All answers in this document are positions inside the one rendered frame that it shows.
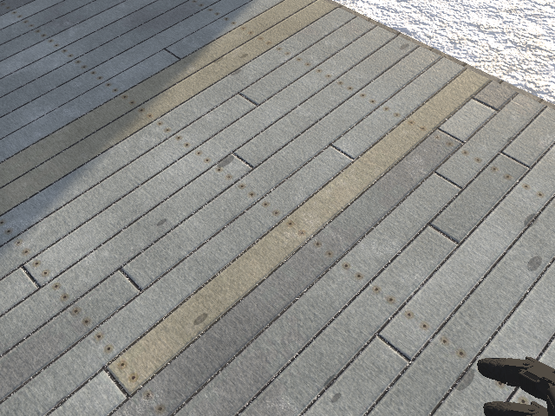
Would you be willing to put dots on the robot right hand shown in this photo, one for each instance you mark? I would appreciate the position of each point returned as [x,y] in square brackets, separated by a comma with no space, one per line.
[532,376]

